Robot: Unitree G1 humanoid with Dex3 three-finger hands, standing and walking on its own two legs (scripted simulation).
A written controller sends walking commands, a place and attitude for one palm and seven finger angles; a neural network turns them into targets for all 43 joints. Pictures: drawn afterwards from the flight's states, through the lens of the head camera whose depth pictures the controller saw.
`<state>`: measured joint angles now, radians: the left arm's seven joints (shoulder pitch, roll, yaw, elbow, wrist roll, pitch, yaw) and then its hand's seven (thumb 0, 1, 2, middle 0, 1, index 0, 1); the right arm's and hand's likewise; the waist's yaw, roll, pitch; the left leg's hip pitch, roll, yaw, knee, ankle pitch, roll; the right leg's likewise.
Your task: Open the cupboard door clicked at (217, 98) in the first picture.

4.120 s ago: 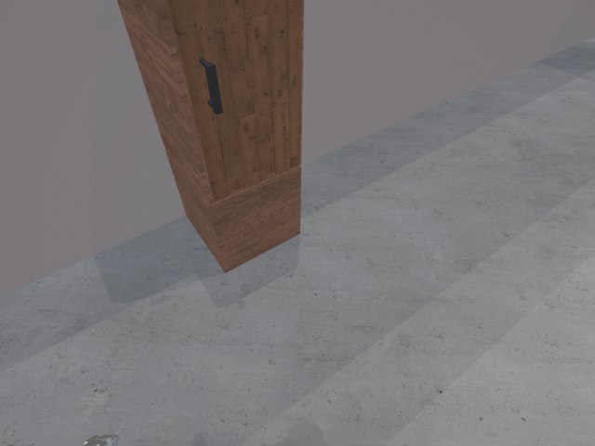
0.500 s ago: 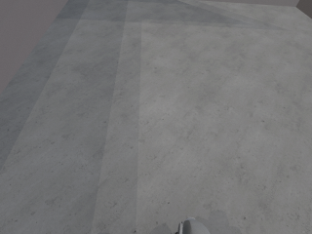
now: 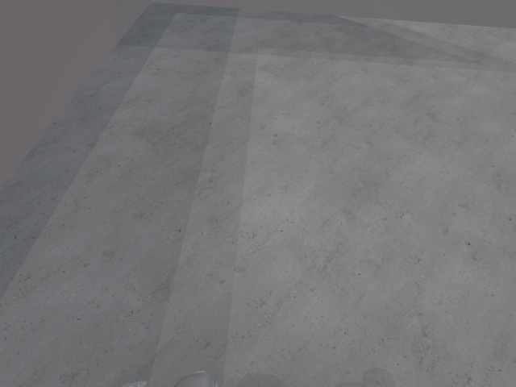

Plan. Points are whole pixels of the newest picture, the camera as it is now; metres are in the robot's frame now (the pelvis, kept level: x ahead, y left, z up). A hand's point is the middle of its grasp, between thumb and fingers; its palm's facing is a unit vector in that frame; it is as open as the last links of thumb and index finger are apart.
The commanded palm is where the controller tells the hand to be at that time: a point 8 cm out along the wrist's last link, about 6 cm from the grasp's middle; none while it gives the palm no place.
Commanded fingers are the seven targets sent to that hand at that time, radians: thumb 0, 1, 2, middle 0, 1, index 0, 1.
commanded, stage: turn to face it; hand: left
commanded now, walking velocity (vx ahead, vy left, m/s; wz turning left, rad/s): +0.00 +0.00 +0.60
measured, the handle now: out of the picture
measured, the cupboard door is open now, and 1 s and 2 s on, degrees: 0 0 0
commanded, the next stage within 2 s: none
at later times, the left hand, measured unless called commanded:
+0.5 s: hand out of the picture +0.07 +0.22 -0.15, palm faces +0.29 -0.91 -0.28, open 7.4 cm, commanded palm none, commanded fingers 0.00 0.90 0.90 -0.20 -0.30 -0.20 -0.30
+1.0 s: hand out of the picture -0.07 +0.19 -0.18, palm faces +0.59 -0.77 -0.25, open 7.4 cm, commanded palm none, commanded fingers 0.00 0.90 0.90 -0.20 -0.30 -0.20 -0.30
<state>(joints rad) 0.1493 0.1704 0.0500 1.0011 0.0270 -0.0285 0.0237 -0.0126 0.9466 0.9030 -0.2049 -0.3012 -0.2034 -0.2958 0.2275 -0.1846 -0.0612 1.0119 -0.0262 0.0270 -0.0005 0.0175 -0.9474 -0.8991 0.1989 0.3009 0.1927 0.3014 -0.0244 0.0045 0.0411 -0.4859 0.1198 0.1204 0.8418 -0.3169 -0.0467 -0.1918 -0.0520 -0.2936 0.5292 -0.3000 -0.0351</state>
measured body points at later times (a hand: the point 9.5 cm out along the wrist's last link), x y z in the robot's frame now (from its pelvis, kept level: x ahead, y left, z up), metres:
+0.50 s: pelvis +0.03 -0.01 +0.00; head +0.07 -0.01 +0.45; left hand +0.06 +0.27 -0.13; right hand +0.17 -0.24 -0.14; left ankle +0.08 +0.11 -0.73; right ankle +0.06 -0.16 -0.71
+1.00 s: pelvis +0.02 -0.01 -0.01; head +0.06 +0.04 +0.44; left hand -0.10 +0.23 -0.16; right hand +0.27 -0.16 -0.13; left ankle -0.04 +0.08 -0.73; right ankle +0.07 -0.16 -0.68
